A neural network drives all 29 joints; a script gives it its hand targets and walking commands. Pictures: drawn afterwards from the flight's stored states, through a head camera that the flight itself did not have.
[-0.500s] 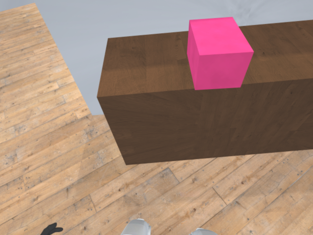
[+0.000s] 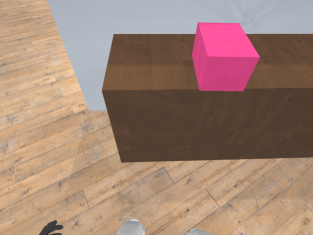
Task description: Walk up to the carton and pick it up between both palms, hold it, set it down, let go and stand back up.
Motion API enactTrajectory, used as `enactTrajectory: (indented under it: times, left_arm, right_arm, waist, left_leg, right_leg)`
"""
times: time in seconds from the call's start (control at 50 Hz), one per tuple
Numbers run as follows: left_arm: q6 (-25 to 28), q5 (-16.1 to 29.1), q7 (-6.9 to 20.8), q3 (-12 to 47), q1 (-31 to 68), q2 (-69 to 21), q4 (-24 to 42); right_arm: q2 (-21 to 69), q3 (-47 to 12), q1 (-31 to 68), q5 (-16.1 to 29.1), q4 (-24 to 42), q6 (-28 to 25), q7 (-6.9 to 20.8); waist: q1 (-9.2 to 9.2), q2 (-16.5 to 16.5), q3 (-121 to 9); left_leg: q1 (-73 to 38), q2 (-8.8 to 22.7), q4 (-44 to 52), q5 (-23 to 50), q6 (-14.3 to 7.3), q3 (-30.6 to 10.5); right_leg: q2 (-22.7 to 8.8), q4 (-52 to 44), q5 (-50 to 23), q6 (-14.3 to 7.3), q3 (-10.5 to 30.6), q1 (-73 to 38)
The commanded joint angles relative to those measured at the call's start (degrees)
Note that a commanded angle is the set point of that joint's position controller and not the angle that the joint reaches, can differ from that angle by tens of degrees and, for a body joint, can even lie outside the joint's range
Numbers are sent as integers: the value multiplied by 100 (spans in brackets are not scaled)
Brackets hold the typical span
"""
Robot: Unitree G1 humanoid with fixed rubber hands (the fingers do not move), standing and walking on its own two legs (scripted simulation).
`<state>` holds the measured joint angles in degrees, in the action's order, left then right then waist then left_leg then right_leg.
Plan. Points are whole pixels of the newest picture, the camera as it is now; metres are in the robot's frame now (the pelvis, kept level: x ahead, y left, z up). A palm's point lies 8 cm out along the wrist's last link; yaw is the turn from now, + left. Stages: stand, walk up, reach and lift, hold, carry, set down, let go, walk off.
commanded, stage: walk up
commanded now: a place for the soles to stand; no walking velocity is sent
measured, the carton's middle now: (219, 55) +0.80 -0.22 +0.01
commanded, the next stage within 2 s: none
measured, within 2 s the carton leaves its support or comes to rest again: neither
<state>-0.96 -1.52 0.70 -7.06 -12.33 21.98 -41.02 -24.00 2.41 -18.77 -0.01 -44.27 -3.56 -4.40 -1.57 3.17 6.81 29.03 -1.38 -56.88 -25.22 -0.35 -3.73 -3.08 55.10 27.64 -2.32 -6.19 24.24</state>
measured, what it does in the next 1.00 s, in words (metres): stands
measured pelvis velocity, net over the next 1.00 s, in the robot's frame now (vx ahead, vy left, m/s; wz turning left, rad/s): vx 0.00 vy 0.01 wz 0.04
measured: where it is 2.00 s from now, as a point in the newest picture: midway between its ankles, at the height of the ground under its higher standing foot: outside the picture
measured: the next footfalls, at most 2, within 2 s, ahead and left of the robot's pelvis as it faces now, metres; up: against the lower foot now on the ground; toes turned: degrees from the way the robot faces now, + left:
none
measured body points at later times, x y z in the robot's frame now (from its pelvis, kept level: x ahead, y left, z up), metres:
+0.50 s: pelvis +0.00 -0.01 +0.00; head +0.03 +0.01 +0.45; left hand +0.11 +0.32 -0.10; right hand +0.09 -0.33 -0.09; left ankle +0.04 +0.14 -0.67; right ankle +0.02 -0.10 -0.68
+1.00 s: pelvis +0.00 +0.01 +0.00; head +0.02 +0.01 +0.45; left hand +0.11 +0.34 -0.09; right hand +0.09 -0.32 -0.10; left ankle +0.03 +0.14 -0.69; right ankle +0.02 -0.11 -0.68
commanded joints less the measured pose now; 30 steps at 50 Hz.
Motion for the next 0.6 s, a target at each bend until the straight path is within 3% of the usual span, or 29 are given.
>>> enactTrajectory:
  times: [0.0, 0.04, 0.06, 0.08, 0.1, 0.12, 0.14, 0.16, 0.18, 0.2, 0.22, 0.24, 0.3, 0.34, 0.36, 0.38, 0.4, 0.44, 0.48, 0.52, 0.54, 0.56, 0.58]
  left_arm:
    - [280, -49, -62, -419, 281, 1874, 74]
    - [280, -55, -54, -380, 244, 1729, 171]
    - [269, -49, -49, -392, 195, 1747, 166]
    - [268, -32, -39, -387, 195, 1767, 200]
    - [239, 4, -23, -363, 345, 1755, 244]
    - [199, 37, -7, -326, 590, 1663, 332]
    - [156, 59, 6, -255, 680, 1476, 352]
    - [122, 52, -7, -156, 586, 1264, 377]
    - [82, 129, -10, -126, 594, 1007, 453]
    - [7, 116, -51, -188, 768, 1189, 440]
    - [4, 102, -63, -201, 749, 1277, 386]
    - [19, 115, -49, -218, 628, 1281, 281]
    - [88, 85, -20, -276, 115, 1247, 3]
    - [142, 28, -16, -337, -260, 1252, -129]
    - [193, -39, -55, -383, -419, 1413, -118]
    - [254, -56, -74, -399, -428, 1760, -111]
    - [309, -40, -71, -380, -94, 1948, 31]
    - [339, -23, -79, -401, 124, 1908, -11]
    - [336, -12, -83, -370, 196, 1836, 76]
    - [311, 19, -76, -328, 274, 1764, 142]
    - [293, 60, -64, -300, 452, 1707, 199]
    - [257, 112, -47, -234, 626, 1521, 261]
    - [221, 117, -48, -178, 644, 1364, 275]
  right_arm:
    - [-1456, 407, 139, -106, 256, -23, 24]
    - [-1440, 436, -104, -119, 237, -96, 82]
    - [-1455, 449, -154, -127, 207, -112, 93]
    - [-1435, 449, -123, -132, 209, -128, 92]
    - [-1439, 443, -196, -129, 172, -168, 92]
    - [-1353, 446, -457, -122, 88, -227, 77]
    - [-1371, 479, -667, -149, -18, -282, 62]
    - [-1557, 534, -852, -204, -76, -324, 22]
    - [-2001, 570, -619, -270, 58, -364, -7]
    - [-2082, 575, -530, -219, 103, -328, -2]
    - [-2117, 566, -371, -224, 72, -305, -35]
    - [-1993, 519, -174, -219, 76, -297, -55]
    - [-1772, 454, 296, -234, 191, -220, -11]
    - [-1582, 358, 607, -210, 290, -164, 15]
    - [-1326, 278, 516, -186, 317, -135, 32]
    - [-1107, 258, 596, -117, 352, -89, 26]
    - [-1325, 348, 594, -79, 349, -47, -18]
    - [-1460, 384, 261, -74, 173, -67, 18]
    - [-1398, 390, 109, -90, 183, -143, 66]
    - [-1385, 428, -50, -101, 145, -192, 84]
    - [-1295, 398, -180, -93, 103, -233, 84]
    - [-1340, 417, -448, -109, 18, -296, 71]
    - [-1490, 485, -579, -144, -46, -335, 39]
  waist:
    - [-68, 32, -67]
    - [-17, 297, -277]
    - [-89, 429, -403]
    - [-50, 547, -424]
    - [37, 447, -479]
    - [217, 442, -637]
    - [329, 403, -710]
    - [368, -336, -750]
    - [307, -1335, -607]
    - [342, -1033, -670]
    - [244, -833, -523]
    - [171, -805, -359]
    - [-46, -1151, -435]
    - [-312, -1039, -632]
    - [-393, -525, -585]
    - [-448, 580, -447]
    - [-305, 478, -293]
    - [-102, -10, -246]
    - [-55, 276, -417]
    - [8, 472, -536]
    - [142, 496, -610]
    - [297, 440, -780]
    - [339, 6, -872]
  left_leg:
    - [1294, 153, -1005, -366, -199, -105]
    - [911, 260, -711, -575, -202, 227]
    - [807, 257, -523, -698, -185, 383]
    - [638, 252, -260, -658, -206, 441]
    - [234, 255, 252, -316, -218, 505]
    - [-491, 160, 900, 223, -300, 581]
    - [-1064, -8, 1375, 424, -397, 353]
    - [-1350, 275, 1965, 864, -560, -694]
    - [-1234, 1368, 2739, 1248, -1185, -3321]
    - [-1106, 1800, 3034, 1089, -1666, -4487]
    - [-1055, 1741, 2998, 769, -1722, -4432]
    - [-905, 1547, 2813, 962, -1631, -4007]
    - [-231, 1177, 2475, 1169, -1316, -3157]
    - [531, 943, 2008, 994, -1039, -2580]
    - [1098, 635, 1349, 1036, -738, -1957]
    - [1647, -54, -43, 676, -390, -637]
    - [1590, -175, -665, -543, -180, -15]
    - [1327, 85, -909, -564, -177, 12]
    - [907, 314, -565, -697, -215, 213]
    - [453, 225, 60, -435, -225, 471]
    - [-79, 194, 676, 55, -267, 534]
    - [-766, 88, 1207, 982, -365, 438]
    - [-1158, 154, 1535, 1923, -501, -240]
  right_leg:
    - [-2119, -3257, 460, -718, 2890, -650]
    - [-1898, -2802, -399, -814, 2326, -761]
    - [-1865, -2644, -634, -841, 2160, -843]
    - [-1877, -2501, -787, -927, 2050, -814]
    - [-1776, -2236, -909, -992, 1815, -584]
    - [-1567, -1874, -973, -846, 1383, -222]
    - [-1240, -1322, -1036, -633, 1048, 118]
    - [-780, -246, -877, -395, 679, 472]
    - [-19, 782, -51, 47, 472, 1207]
    - [120, 945, 1413, 118, 975, 1288]
    - [79, 1004, 1447, 86, 1191, 1273]
    - [-32, 868, 1186, 68, 1204, 1244]
    - [12, 50, 449, -41, 893, 406]
    - [16, -906, -106, -113, 878, -673]
    - [-401, -1845, 301, -225, 1568, -1173]
    - [-1331, -3107, 1185, -355, 2846, -1260]
    - [-2186, -3607, 767, -621, 3476, -965]
    - [-2188, -3137, -378, -770, 3004, -1031]
    - [-2049, -2567, -1512, -962, 2329, -1027]
    - [-1897, -2070, -2497, -984, 1851, -938]
    - [-1712, -1761, -2660, -928, 1463, -688]
    - [-1373, -1244, -2604, -710, 1052, -314]
    - [-954, -550, -2237, -422, 696, 0]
